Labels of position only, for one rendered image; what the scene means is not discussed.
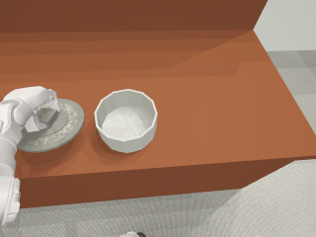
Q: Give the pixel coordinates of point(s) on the left robot upper arm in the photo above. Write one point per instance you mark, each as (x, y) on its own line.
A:
(9, 200)

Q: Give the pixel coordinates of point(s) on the left robot hand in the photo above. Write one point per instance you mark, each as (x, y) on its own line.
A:
(35, 97)

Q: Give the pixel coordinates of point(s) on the knob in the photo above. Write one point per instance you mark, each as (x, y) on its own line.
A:
(47, 116)

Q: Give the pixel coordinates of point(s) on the pot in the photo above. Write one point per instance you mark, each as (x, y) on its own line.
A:
(126, 120)

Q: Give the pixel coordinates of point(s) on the lid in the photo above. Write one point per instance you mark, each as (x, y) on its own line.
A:
(65, 127)

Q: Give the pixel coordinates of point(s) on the table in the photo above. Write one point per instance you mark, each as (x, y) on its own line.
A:
(225, 118)

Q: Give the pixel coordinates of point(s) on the left robot forearm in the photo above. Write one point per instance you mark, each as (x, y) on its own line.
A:
(14, 113)

